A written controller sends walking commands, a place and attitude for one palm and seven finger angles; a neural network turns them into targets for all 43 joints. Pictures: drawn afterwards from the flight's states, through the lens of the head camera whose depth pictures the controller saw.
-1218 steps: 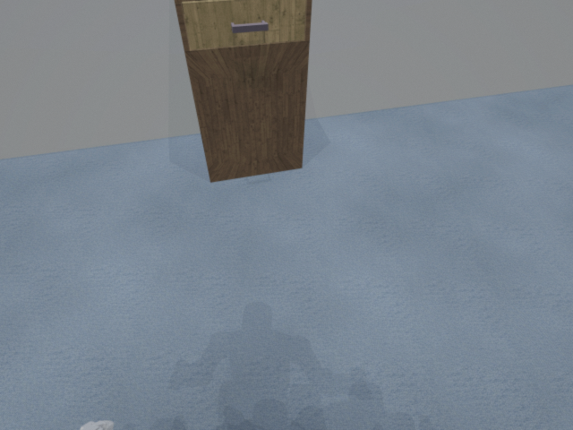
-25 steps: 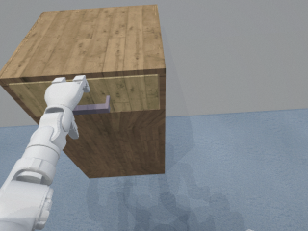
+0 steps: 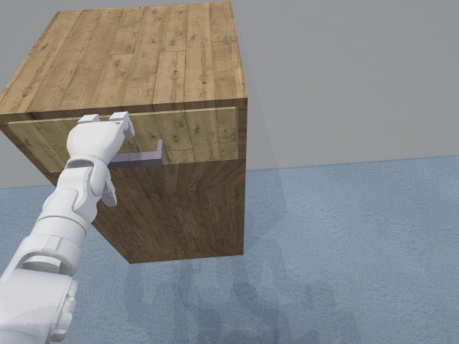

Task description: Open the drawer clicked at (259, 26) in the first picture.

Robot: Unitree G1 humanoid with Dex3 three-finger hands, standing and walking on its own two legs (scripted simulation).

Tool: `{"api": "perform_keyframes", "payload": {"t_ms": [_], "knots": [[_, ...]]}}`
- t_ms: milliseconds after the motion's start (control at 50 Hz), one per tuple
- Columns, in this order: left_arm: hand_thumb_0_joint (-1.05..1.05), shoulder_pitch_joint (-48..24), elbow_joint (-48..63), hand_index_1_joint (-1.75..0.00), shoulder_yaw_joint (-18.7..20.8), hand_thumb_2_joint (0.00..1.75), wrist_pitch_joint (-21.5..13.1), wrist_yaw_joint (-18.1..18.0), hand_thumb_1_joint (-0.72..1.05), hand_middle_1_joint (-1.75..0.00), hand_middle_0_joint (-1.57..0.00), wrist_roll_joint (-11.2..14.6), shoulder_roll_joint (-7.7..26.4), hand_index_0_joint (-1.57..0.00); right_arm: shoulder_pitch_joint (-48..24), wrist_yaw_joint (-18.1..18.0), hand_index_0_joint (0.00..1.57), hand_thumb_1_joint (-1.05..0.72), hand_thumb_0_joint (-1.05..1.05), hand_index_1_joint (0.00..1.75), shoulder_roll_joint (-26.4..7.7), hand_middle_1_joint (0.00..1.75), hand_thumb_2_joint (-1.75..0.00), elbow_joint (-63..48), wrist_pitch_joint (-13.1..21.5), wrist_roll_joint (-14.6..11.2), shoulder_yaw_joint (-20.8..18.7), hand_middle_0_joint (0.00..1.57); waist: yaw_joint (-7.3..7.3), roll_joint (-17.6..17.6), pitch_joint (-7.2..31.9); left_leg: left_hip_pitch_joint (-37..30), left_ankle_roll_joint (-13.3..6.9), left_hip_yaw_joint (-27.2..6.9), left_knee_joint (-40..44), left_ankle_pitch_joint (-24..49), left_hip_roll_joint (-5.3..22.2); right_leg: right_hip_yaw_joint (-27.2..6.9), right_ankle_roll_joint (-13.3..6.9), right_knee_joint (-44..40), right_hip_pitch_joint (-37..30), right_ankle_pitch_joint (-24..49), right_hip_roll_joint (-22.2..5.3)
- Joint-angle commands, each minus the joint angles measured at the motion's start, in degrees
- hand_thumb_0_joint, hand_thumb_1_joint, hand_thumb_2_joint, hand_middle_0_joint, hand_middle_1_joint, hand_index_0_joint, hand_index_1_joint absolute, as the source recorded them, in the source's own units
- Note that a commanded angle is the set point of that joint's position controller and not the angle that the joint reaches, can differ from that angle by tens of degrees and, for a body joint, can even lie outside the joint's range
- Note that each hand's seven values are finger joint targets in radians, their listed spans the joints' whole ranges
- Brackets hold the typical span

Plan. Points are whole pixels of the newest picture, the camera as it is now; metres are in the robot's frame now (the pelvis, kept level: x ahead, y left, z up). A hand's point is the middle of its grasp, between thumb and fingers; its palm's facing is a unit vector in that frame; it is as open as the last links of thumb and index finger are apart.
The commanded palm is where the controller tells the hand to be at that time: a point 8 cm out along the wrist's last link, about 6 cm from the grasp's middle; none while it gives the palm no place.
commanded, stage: re-aim the fingers above the handle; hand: left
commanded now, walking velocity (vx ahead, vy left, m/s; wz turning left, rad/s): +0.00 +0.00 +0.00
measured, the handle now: (132, 152) +0.50 +0.22 +0.01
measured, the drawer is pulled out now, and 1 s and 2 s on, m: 0.00 0.00 0.00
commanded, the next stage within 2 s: lower the fingers behind the handle in 1.28 s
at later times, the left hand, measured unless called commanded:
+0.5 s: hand (102, 160) +0.43 +0.25 +0.07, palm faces -0.04 -0.03 -1.00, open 13.8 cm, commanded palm +0.42 +0.25 +0.13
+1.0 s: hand (107, 155) +0.44 +0.24 +0.07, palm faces -0.02 -0.02 -1.00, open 13.8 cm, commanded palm +0.42 +0.25 +0.13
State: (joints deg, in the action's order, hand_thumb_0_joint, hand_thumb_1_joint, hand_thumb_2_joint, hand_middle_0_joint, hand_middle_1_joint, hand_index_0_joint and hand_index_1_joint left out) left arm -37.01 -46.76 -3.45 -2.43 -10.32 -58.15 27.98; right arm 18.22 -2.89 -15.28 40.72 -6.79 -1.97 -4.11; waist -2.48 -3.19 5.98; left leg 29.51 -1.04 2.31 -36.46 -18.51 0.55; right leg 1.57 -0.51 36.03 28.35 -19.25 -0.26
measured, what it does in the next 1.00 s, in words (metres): stands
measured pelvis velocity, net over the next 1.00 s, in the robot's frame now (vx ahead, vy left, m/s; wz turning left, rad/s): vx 0.00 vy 0.00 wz -0.01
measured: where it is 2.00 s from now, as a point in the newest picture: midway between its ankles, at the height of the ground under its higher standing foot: outside the picture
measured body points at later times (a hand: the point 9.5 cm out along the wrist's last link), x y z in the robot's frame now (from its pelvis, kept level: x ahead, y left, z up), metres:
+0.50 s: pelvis +0.00 +0.00 +0.00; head +0.05 -0.01 +0.45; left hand +0.43 +0.25 +0.12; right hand +0.07 -0.27 -0.13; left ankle -0.01 +0.11 -0.72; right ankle -0.02 -0.12 -0.72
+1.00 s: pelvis +0.00 +0.00 +0.00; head +0.05 -0.02 +0.45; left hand +0.44 +0.24 +0.13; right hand +0.06 -0.27 -0.14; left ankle -0.01 +0.11 -0.72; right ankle -0.02 -0.12 -0.72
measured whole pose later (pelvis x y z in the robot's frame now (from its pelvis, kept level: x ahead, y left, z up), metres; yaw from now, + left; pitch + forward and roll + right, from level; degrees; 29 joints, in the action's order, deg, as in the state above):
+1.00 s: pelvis +0.00 +0.00 +0.00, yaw +0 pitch +12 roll +0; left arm -38.5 -48.3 -1.7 -3.1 -10.9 -59.2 28.4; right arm 17.1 -3.0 -14.8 39.8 -6.7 -1.6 -3.3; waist -2.6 -3.2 6.1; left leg 30.3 -1.0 2.5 -37.1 -18.7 0.7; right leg 1.3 -0.5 36.7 29.3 -19.4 -0.1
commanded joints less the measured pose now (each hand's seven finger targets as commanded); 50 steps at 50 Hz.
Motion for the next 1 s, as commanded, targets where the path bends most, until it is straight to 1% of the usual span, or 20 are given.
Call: {"api": "perform_keyframes", "payload": {"t_ms": [0, 100, 160, 180, 200, 220, 260, 340, 420, 440, 540, 560, 600, 700, 740, 780, 840, 860, 900, 980], "knots": [[0.0, -27.03, 11.72, -1.2, 5.5, 0.3, -0.85, -3.38, -0.5, -1.2, -0.3, -0.59, 13.94, -0.3, 1.78, -0.5, 0.2, -0.9, 0.0, 0.3, -7.78, 0.3, -0.9, -5.5, 1.48, 0.44, -2.15, 0.2, -0.32, -0.4, 19.82, -13.98, -1.57, -1.14, 2.08, 22.07, -1.54, 0.39, -1.93, -2.96, -4.98, 18.23, 2.76], [0.0, -26.86, 7.68, -1.2, 6.0, 0.3, 2.02, -4.7, -0.5, -1.2, -0.3, -1.43, 14.48, -0.3, 0.76, -0.03, 0.2, -0.9, 0.0, 0.3, -7.94, 0.3, -0.9, -5.82, 1.52, 0.48, -1.57, 0.2, 0.3, 0.62, 18.55, -11.77, -1.24, -0.72, 2.82, 20.68, -1.26, 0.65, -1.96, -2.8, -5.48, 17.55, 2.67], [0.0, -25.66, 7.83, -1.2, 7.23, 0.3, 2.65, -3.9, -0.5, -1.2, -0.3, -1.59, 16.26, -0.3, 0.67, -0.13, 0.2, -0.9, 0.0, 0.3, -8.07, 0.3, -0.9, -6.71, 1.42, 0.59, -1.5, 0.2, 1.13, 0.34, 20.64, -11.84, -1.36, -0.27, 2.71, 22.42, -1.34, 0.29, -1.93, -2.65, -7.97, 19.9, 2.54], [0.0, -24.91, 8.44, -1.2, 6.08, 0.3, 2.69, -3.38, -0.5, -1.2, -0.3, -1.46, 14.81, -0.3, 0.54, -0.11, 0.2, -0.9, 0.0, 0.3, -7.97, 0.3, -0.9, -7.1, 1.44, 0.57, -1.6, 0.2, 0.85, 0.52, 20.94, -12.41, -1.4, -0.23, 2.46, 23.31, -1.32, 0.37, -1.85, -2.6, -8.01, 20.65, 2.54], [0.0, -22.84, 7.98, -1.2, 8.02, 0.3, 2.61, -2.82, -0.5, -1.2, -0.3, -1.28, 16.89, -0.3, 0.58, -0.26, 0.2, -0.9, 0.0, 0.3, -8.17, 0.3, -0.9, -7.31, 1.37, 0.53, -1.56, 0.2, 1.44, 2.22, 21.04, -11.6, -1.53, -0.13, 2.58, 22.83, -1.31, 0.23, -1.72, -2.82, -9.31, 20.99, 2.53], [0.0, -23.24, 6.77, -1.2, 8.97, 0.3, 2.31, -2.15, -0.5, -1.2, -0.3, -1.2, 18.62, -0.3, 0.52, -0.69, 0.2, -0.9, 0.0, 0.3, -8.52, 0.3, -0.9, -7.2, 1.14, 0.54, -1.36, 0.2, 0.75, 4.18, 20.17, -10.67, -1.69, -0.2, 2.67, 22.37, -1.34, 0.12, -1.57, -3.13, -10.04, 21.31, 2.41], [0.0, -23.9, 7.94, -1.2, 5.71, 0.3, 1.46, -1.04, -0.5, -1.2, -0.3, -0.95, 15.34, -0.3, 0.38, -0.86, 0.2, -0.9, 0.0, 0.3, -8.32, 0.3, -0.9, -7.49, 1.23, 0.29, -1.37, 0.2, 0.03, 2.62, 18.24, -10.97, -1.79, -0.02, 2.83, 21.34, -1.36, 0.13, -1.42, -3.53, -7.89, 20.54, 2.34], [0.0, -26.3, 13.77, -1.2, 3.32, 0.3, -1.78, 0.13, -0.5, -1.2, -0.3, 0.23, 12.42, -0.3, 1.42, -0.84, 0.2, -0.9, 0.0, 0.3, -7.85, 0.3, -0.9, -7.18, 1.62, 0.47, -2.09, 0.2, -1.04, -0.18, 20.08, -15.16, -1.89, -0.78, 1.65, 23.39, -1.24, 0.0, -1.47, -3.59, -5.5, 19.9, 2.55], [0.0, -28.01, 13.68, -1.2, 5.42, 0.3, -3.25, -0.98, -0.5, -1.2, -0.3, 0.32, 14.76, -0.3, 2.03, -0.89, 0.2, -0.9, 0.0, 0.3, -8.12, 0.3, -0.9, -6.2, 1.54, 0.69, -2.11, 0.2, -1.04, 0.76, 19.46, -14.19, -1.69, -1.39, 1.41, 22.22, -1.42, 0.16, -1.71, -3.27, -4.72, 18.44, 2.65], [0.0, -27.95, 13.4, -1.2, 5.69, 0.3, -3.24, -1.57, -0.5, -1.2, -0.3, 0.1, 15.0, -0.3, 1.9, -0.76, 0.2, -0.9, 0.0, 0.3, -7.89, 0.3, -0.9, -6.05, 1.54, 0.6, -2.15, 0.2, -0.71, -0.92, 19.72, -14.06, -1.57, -1.34, 1.31, 21.75, -1.59, 0.08, -1.73, -3.02, -4.27, 18.02, 2.6], [0.0, -26.65, 11.2, -1.2, 7.72, 0.3, -1.14, -3.87, -0.5, -1.2, -0.3, -0.89, 16.62, -0.3, 2.03, -0.2, 0.2, -0.9, 0.0, 0.3, -7.93, 0.3, -0.9, -5.45, 1.26, 0.77, -2.14, 0.2, 0.34, -1.16, 21.69, -13.44, -1.2, -1.21, 0.9, 25.17, -1.42, 0.43, -2.0, -1.82, -5.57, 20.67, 2.8], [0.0, -26.79, 11.18, -1.2, 5.89, 0.3, -0.54, -3.83, -0.5, -1.2, -0.3, -0.6, 14.46, -0.3, 1.9, 0.03, 0.2, -0.9, 0.0, 0.3, -7.89, 0.3, -0.9, -5.68, 1.24, 0.8, -2.1, 0.2, 0.09, -1.08, 21.73, -13.64, -1.2, -1.1, 0.96, 25.69, -1.4, 0.57, -1.94, -1.87, -5.66, 21.22, 2.82], [0.0, -24.12, 10.99, -1.2, 7.98, 0.3, 0.47, -3.59, -0.5, -1.2, -0.3, -0.7, 16.68, -0.3, 1.57, 0.17, 0.2, -0.9, 0.0, 0.3, -8.12, 0.3, -0.9, -6.07, 1.07, 0.72, -2.16, 0.2, 1.12, -0.34, 22.66, -13.4, -1.21, -0.99, 1.14, 26.74, -1.32, 0.48, -1.98, -1.78, -7.44, 22.34, 2.85], [0.0, -24.32, 9.84, -1.2, 4.88, 0.3, 1.7, -1.58, -0.5, -1.2, -0.3, -0.3, 13.89, -0.3, 0.81, -0.14, 0.2, -0.9, 0.0, 0.3, -8.34, 0.3, -0.9, -6.82, 0.8, 0.37, -1.82, 0.2, -0.3, 2.45, 18.77, -11.85, -1.69, -0.58, 2.19, 21.74, -1.32, 0.44, -1.58, -3.29, -6.76, 19.78, 2.7], [0.0, -26.55, 10.97, -1.2, 6.22, 0.3, 0.64, -1.16, -0.5, -1.2, -0.3, -0.34, 16.18, -0.3, 1.06, -0.53, 0.2, -0.9, 0.0, 0.3, -8.43, 0.3, -0.9, -6.86, 0.88, 0.37, -1.72, 0.2, -0.31, 1.86, 19.15, -11.83, -1.82, -0.7, 2.32, 21.3, -1.33, 0.07, -1.61, -3.31, -7.27, 19.67, 2.55], [0.0, -26.43, 10.57, -1.2, 4.9, 0.3, -0.03, -1.09, -0.5, -1.2, -0.3, -0.44, 14.4, -0.3, 1.12, -0.72, 0.2, -0.9, 0.0, 0.3, -8.05, 0.3, -0.9, -6.85, 1.06, 0.39, -1.66, 0.2, -0.6, 1.74, 18.21, -11.71, -1.89, -0.63, 2.33, 19.83, -1.6, 0.09, -1.56, -3.63, -6.37, 18.41, 2.53], [0.0, -27.92, 11.69, -1.2, 7.55, 0.3, -1.46, -1.91, -0.5, -1.2, -0.3, -0.78, 17.5, -0.3, 1.6, -0.98, 0.2, -0.9, 0.0, 0.3, -8.05, 0.3, -0.9, -6.46, 1.26, 0.58, -1.8, 0.2, -0.21, 0.37, 20.54, -12.39, -1.79, -0.71, 1.83, 21.11, -1.56, -0.27, -1.65, -2.97, -6.83, 19.28, 2.53], [0.0, -27.17, 10.96, -1.2, 6.27, 0.3, -1.36, -2.18, -0.5, -1.2, -0.3, -0.76, 15.57, -0.3, 1.69, -0.89, 0.2, -0.9, 0.0, 0.3, -7.84, 0.3, -0.9, -6.45, 1.33, 0.62, -1.84, 0.2, -0.42, 0.62, 19.96, -12.24, -1.78, -0.62, 1.61, 21.56, -1.66, -0.05, -1.63, -2.88, -6.41, 19.84, 2.61], [0.0, -25.86, 9.84, -1.2, 7.51, 0.3, -0.98, -2.86, -0.5, -1.2, -0.3, -0.94, 16.67, -0.3, 1.73, -0.68, 0.2, -0.9, 0.0, 0.3, -7.87, 0.3, -0.9, -6.21, 1.4, 0.62, -1.8, 0.2, 0.25, -0.18, 20.13, -11.85, -1.58, -0.52, 1.63, 21.97, -1.65, -0.03, -1.78, -2.62, -6.65, 20.14, 2.65], [0.0, -26.23, 8.57, -1.2, 6.99, 0.3, 0.24, -3.1, -0.5, -1.2, -0.3, -1.09, 16.35, -0.3, 1.77, -0.57, 0.2, -0.9, 0.0, 0.3, -8.17, 0.3, -0.9, -5.95, 1.38, 0.53, -1.85, 0.2, -0.21, 1.74, 19.9, -10.96, -1.63, -0.24, 1.67, 21.59, -1.52, 0.01, -1.52, -2.74, -7.07, 20.89, 2.55]]}}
